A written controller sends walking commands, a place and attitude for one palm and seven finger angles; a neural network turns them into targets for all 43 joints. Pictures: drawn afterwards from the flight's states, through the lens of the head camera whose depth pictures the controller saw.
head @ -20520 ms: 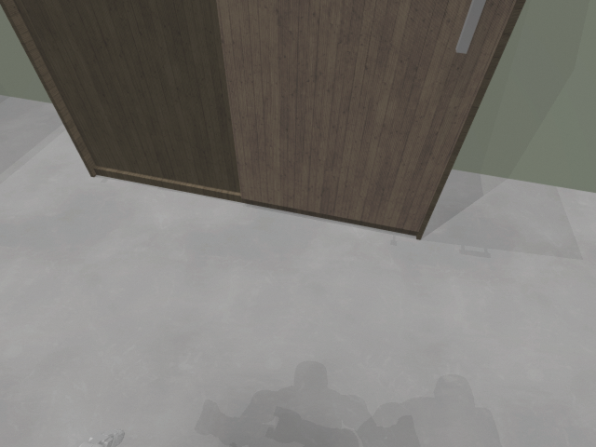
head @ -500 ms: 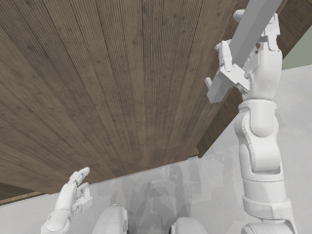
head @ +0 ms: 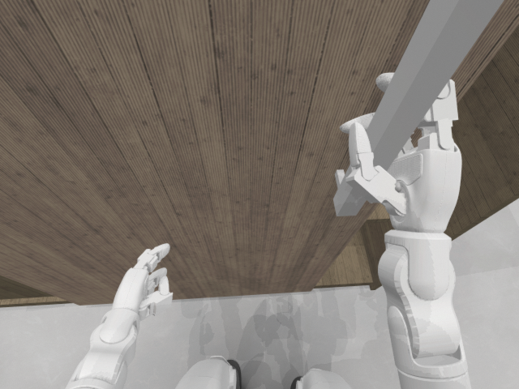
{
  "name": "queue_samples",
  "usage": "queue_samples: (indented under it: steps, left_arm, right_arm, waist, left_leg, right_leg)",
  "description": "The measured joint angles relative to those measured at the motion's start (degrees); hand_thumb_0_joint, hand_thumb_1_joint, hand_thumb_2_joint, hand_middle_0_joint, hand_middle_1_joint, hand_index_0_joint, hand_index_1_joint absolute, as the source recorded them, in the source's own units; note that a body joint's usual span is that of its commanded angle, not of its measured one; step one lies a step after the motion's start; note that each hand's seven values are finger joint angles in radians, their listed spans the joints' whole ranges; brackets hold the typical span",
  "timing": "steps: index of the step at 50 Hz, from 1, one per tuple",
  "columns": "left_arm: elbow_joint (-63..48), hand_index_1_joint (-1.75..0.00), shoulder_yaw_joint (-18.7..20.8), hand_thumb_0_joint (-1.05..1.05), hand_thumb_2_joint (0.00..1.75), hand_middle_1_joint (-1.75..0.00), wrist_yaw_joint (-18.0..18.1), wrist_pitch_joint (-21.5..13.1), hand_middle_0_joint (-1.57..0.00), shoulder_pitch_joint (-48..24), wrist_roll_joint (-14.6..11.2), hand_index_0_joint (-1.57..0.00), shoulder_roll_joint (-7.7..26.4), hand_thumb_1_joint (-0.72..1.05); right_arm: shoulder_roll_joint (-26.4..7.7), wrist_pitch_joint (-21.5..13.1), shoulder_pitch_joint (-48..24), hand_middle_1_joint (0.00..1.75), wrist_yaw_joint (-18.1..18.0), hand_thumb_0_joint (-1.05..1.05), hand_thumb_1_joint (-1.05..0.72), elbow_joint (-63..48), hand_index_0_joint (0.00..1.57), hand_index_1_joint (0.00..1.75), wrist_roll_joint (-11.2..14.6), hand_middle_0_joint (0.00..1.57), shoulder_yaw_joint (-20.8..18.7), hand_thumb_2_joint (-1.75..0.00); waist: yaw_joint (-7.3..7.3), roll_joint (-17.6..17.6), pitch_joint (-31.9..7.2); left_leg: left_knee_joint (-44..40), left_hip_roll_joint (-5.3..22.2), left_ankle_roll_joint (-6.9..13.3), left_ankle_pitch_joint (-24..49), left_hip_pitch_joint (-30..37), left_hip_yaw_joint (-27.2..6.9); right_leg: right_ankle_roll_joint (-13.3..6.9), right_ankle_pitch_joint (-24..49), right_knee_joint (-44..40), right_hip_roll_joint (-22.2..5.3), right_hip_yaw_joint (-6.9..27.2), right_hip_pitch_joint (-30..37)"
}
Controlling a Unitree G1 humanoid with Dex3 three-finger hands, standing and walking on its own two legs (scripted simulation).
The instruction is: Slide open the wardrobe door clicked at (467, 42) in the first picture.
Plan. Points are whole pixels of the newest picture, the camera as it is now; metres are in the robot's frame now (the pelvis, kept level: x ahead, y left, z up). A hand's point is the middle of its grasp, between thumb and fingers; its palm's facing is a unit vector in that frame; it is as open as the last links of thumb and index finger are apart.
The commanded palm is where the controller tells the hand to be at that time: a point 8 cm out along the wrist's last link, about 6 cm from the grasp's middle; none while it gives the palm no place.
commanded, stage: step sideways, sliding the door along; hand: right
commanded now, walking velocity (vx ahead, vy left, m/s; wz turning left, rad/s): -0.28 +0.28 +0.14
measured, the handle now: (379, 120) +0.37 -0.10 +0.22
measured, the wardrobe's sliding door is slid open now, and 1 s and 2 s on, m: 0.24 0.42 0.66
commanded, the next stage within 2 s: none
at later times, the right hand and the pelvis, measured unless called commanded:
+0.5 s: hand (250, 170) +0.31 +0.02 +0.21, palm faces +0.06 +1.00 -0.04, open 7.1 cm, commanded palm +0.29 +0.01 +0.20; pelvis -0.08 +0.11 +0.00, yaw +6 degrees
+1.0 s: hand (172, 167) +0.31 +0.10 +0.20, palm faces +0.22 +0.97 -0.10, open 6.7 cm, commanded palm +0.28 +0.12 +0.21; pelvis -0.10 +0.27 -0.02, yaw +3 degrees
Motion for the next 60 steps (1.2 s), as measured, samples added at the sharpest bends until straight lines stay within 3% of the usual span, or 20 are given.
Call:
queue_samples:
  steps: [4, 6, 15, 16, 17, 19, 21, 26, 28, 30, 35, 41, 46, 48, 51, 53, 55, 56, 57, 60]
  left_arm:
    - [-0.29, -0.30, 1.80, 0.01, 0.90, -0.30, -0.22, 0.96, -0.20, 1.46, 0.81, -0.19, -1.44, 0.91]
    - [-0.04, -0.30, 1.56, 0.01, 0.90, -0.30, -0.35, 0.63, -0.20, 2.56, 1.04, -0.19, -2.10, 0.91]
    - [2.21, -0.30, -2.02, 0.01, 0.90, -0.30, 0.01, -0.57, -0.20, 8.19, -0.70, -0.20, -6.00, 0.91]
    - [2.70, -0.30, -2.46, 0.01, 0.90, -0.30, 0.11, -0.72, -0.20, 8.03, -1.19, -0.20, -5.83, 0.90]
    - [3.49, -0.30, -2.62, 0.01, 0.90, -0.30, 0.39, -0.79, -0.20, 7.27, -1.44, -0.20, -5.14, 0.90]
    - [5.34, -0.30, -2.04, 0.02, 0.90, -0.30, 1.17, -0.79, -0.20, 5.94, -1.10, -0.20, -3.96, 0.90]
    - [6.65, -0.30, -1.47, 0.02, 0.90, -0.30, 2.03, -1.02, -0.20, 5.06, -0.85, -0.20, -2.73, 0.91]
    - [6.81, -0.30, -0.36, 0.02, 0.90, -0.30, 3.08, 0.32, -0.20, 5.54, -0.65, -0.20, -0.41, 0.91]
    - [5.92, -0.30, 0.07, 0.02, 0.90, -0.30, 3.30, 0.45, -0.20, 6.93, -0.54, -0.20, 0.52, 0.91]
    - [5.88, -0.30, 1.23, 0.02, 0.90, -0.30, 3.19, 0.41, -0.20, 7.29, -0.45, -0.19, 0.14, 0.91]
    - [6.92, -0.30, 1.32, 0.02, 0.90, -0.30, 1.86, 1.12, -0.20, 9.31, -0.74, -0.19, -0.57, 0.91]
    - [6.56, -0.30, -0.03, 0.01, 0.90, -0.30, 1.11, 1.75, -0.20, 11.31, -1.58, -0.20, -2.87, 0.91]
    - [5.03, -0.30, -1.09, 0.01, 0.90, -0.30, 0.69, 0.62, -0.20, 10.15, -2.16, -0.20, -4.08, 0.90]
    - [4.49, -0.30, -1.55, 0.01, 0.90, -0.30, 0.60, 0.29, -0.20, 9.38, -2.75, -0.20, -4.17, 0.90]
    - [6.21, -0.30, -0.87, 0.01, 0.90, -0.30, 1.69, 0.43, -0.20, 5.05, -3.06, -0.20, -0.94, 0.90]
    - [7.39, -0.30, 0.11, 0.01, 0.90, -0.30, 3.09, 0.68, -0.20, 3.13, -2.99, -0.20, 0.50, 0.90]
    - [7.65, -0.30, 0.71, 0.01, 0.90, -0.30, 4.05, 1.00, -0.20, 2.43, -2.82, -0.20, 1.63, 0.91]
    - [7.16, -0.30, 1.08, 0.01, 0.90, -0.30, 4.16, 1.26, -0.20, 2.72, -2.66, -0.20, 2.30, 0.91]
    - [6.83, -0.30, 1.90, 0.01, 0.90, -0.30, 3.99, 1.42, -0.20, 2.84, -2.45, -0.20, 2.26, 0.91]
    - [6.19, -0.30, 2.91, 0.01, 0.90, -0.30, 1.52, 1.48, -0.20, 3.51, -2.10, -0.19, 1.00, 0.91]
  right_arm:
    - [-3.46, -1.33, -1.79, 1.40, 1.15, -0.04, -0.64, 3.63, 0.06, 1.24, -0.17, 0.46, 0.76, -0.71]
    - [-4.76, -1.54, -2.38, 1.39, 1.79, -0.04, -0.62, 5.64, 0.06, 1.24, 0.00, 0.47, 0.13, -0.69]
    - [-8.19, 1.69, -6.84, 1.40, 2.78, -0.05, -0.59, 12.71, 0.08, 1.32, 2.29, 0.49, -7.22, -0.77]
    - [-8.00, 2.22, -7.93, 1.40, 2.19, -0.05, -0.60, 13.39, 0.07, 1.32, 2.24, 0.49, -8.46, -0.78]
    - [-7.20, 2.53, -8.94, 1.40, 1.35, -0.05, -0.62, 14.00, 0.07, 1.32, 2.21, 0.49, -9.58, -0.80]
    - [-5.65, 3.64, -10.52, 1.40, 0.12, -0.04, -0.66, 14.61, 0.07, 1.32, 2.49, 0.48, -10.88, -0.82]
    - [-4.61, 4.47, -11.55, 1.40, -0.83, -0.02, -0.69, 14.96, 0.06, 1.32, 2.54, 0.47, -11.66, -0.84]
    - [-5.58, 3.62, -14.99, 1.40, -0.84, -0.01, -0.69, 18.73, 0.09, 1.31, 2.05, 0.47, -11.62, -0.82]
    - [-6.11, 3.74, -17.34, 1.40, -0.29, -0.01, -0.68, 20.82, 0.10, 1.30, 2.12, 0.46, -10.85, -0.82]
    - [-6.90, 2.93, -20.31, 1.40, 0.44, -0.01, -0.68, 23.93, 0.10, 1.29, 2.49, 0.46, -10.19, -0.81]
    - [-6.60, 2.49, -22.42, 1.40, 1.98, -0.01, -0.68, 28.96, 0.15, 1.32, 1.58, 0.46, -9.23, -0.82]
    - [-7.36, 3.49, -24.32, 1.40, 2.50, -0.01, -0.67, 30.64, 0.22, 1.35, 1.72, 0.46, -8.02, -0.84]
    - [-9.84, 4.16, -26.21, 1.40, 1.74, -0.02, -0.65, 31.27, 0.25, 1.33, 2.94, 0.46, -9.77, -0.84]
    - [-11.32, 5.17, -27.43, 1.40, 1.24, -0.03, -0.64, 32.06, 0.25, 1.31, 3.05, 0.46, -10.99, -0.84]
    - [-10.80, 5.31, -26.91, 1.40, -0.67, -0.05, -0.63, 32.19, 0.25, 1.28, 2.39, 0.46, -13.73, -0.83]
    - [-9.96, 6.09, -26.12, 1.40, -1.47, -0.05, -0.64, 30.76, 0.24, 1.28, 2.64, 0.46, -13.88, -0.82]
    - [-8.91, 6.43, -25.72, 1.40, -1.88, -0.05, -0.65, 29.17, 0.25, 1.28, 2.71, 0.46, -13.16, -0.82]
    - [-8.31, 6.73, -25.67, 1.40, -1.86, -0.04, -0.65, 28.39, 0.25, 1.28, 2.90, 0.46, -12.57, -0.81]
    - [-8.08, 6.88, -26.21, 1.40, -1.45, -0.03, -0.66, 28.07, 0.25, 1.27, 3.20, 0.46, -11.84, -0.81]
    - [-7.34, 6.27, -27.38, 1.40, 0.25, -0.02, -0.67, 28.27, 0.24, 1.26, 2.51, 0.46, -10.37, -0.79]
  waist:
    - [0.81, 1.00, -0.77]
    - [1.02, -0.31, -0.55]
    - [-0.56, -3.21, -1.50]
    - [-0.58, -3.65, -1.38]
    - [0.02, -4.78, -0.78]
    - [0.09, -4.17, -0.44]
    - [0.23, -2.81, -0.15]
    - [1.90, 0.07, -1.92]
    - [2.11, 0.35, -3.66]
    - [1.76, 1.81, -2.25]
    - [-0.08, -0.75, -1.35]
    - [-4.29, -2.57, -1.20]
    - [-5.81, -3.65, -0.08]
    - [-5.61, -2.65, -0.40]
    - [-2.56, -6.27, 0.10]
    - [-1.60, -5.70, 0.26]
    - [-1.01, -4.81, 0.26]
    - [-1.11, -5.32, -0.22]
    - [-1.58, -5.13, 0.03]
    - [-3.85, -3.32, 1.45]
  left_leg:
    - [15.10, -1.63, -2.88, -14.15, -4.51, -1.75]
    - [18.40, -2.02, -3.73, -15.60, -5.25, -1.60]
    - [0.50, 1.14, -5.83, -3.03, 4.33, -0.30]
    - [-0.46, 0.59, -4.39, -2.92, 4.72, 0.60]
    - [0.52, -0.27, -3.18, -3.11, 3.91, 1.53]
    - [1.62, 0.14, -1.71, -2.77, 1.49, 1.32]
    - [-0.18, 0.72, -0.98, -0.75, 0.60, 0.56]
    - [-4.41, 0.33, 0.30, 3.14, -1.11, 1.68]
    - [-2.37, -1.04, 0.56, 2.70, -3.32, 2.91]
    - [7.55, -1.60, -1.34, -5.55, -6.22, 1.45]
    - [29.12, -1.10, -3.52, -8.66, -11.39, -1.53]
    - [20.47, 4.08, -5.56, -7.91, -7.17, -1.17]
    - [5.18, 3.09, -5.61, -6.66, 2.20, 1.39]
    - [-3.38, 3.26, -5.50, 0.84, 7.21, 2.40]
    - [-0.06, 3.61, -6.47, -5.44, 6.16, 5.16]
    - [1.35, 5.53, -6.15, -6.61, 4.99, 5.31]
    - [2.70, 6.71, -5.53, -6.04, 3.92, 5.55]
    - [5.04, 6.24, -5.28, -5.57, 2.55, 5.84]
    - [9.53, 5.49, -5.24, -8.35, 0.77, 4.81]
    - [23.52, 2.72, -4.53, -16.78, -3.93, 0.89]
  right_leg:
    - [0.90, -5.98, -2.00, -2.50, -2.29, 3.64]
    - [1.92, -5.80, -2.68, -4.51, -2.31, 4.71]
    - [7.15, -4.31, -0.81, -12.34, -2.40, 4.75]
    - [6.08, -5.33, 1.78, -13.28, -1.69, 3.22]
    - [3.81, -9.26, 5.46, -13.31, 0.27, 1.10]
    - [1.91, -18.80, 17.10, -7.69, 4.26, -3.77]
    - [1.16, -22.16, 24.31, -2.09, 4.64, -6.22]
    - [-0.05, -18.16, 12.49, 3.57, -0.74, -2.68]
    - [-1.88, -9.40, 0.55, 2.79, -2.38, 2.08]
    - [-3.21, -7.82, 1.01, 2.24, -2.32, 2.47]
    - [-0.77, -7.53, -1.25, -3.35, 0.19, 4.67]
    - [3.30, -5.47, -4.69, -10.13, 1.75, 6.34]
    - [6.92, -6.30, -2.47, -13.66, 4.01, 5.60]
    - [6.43, -8.19, 2.01, -12.99, 5.24, 3.21]
    - [1.90, -17.67, 14.81, -10.14, 8.87, -3.88]
    - [0.66, -22.28, 19.69, -5.22, 6.63, -6.54]
    - [0.19, -16.44, 12.41, -2.38, 2.13, -5.28]
    - [-0.63, -6.25, 6.26, -2.76, 0.35, -3.44]
    - [-0.86, -3.59, 5.32, -3.36, 0.06, -3.06]
    - [0.17, -6.91, 5.29, -5.17, -0.11, -1.42]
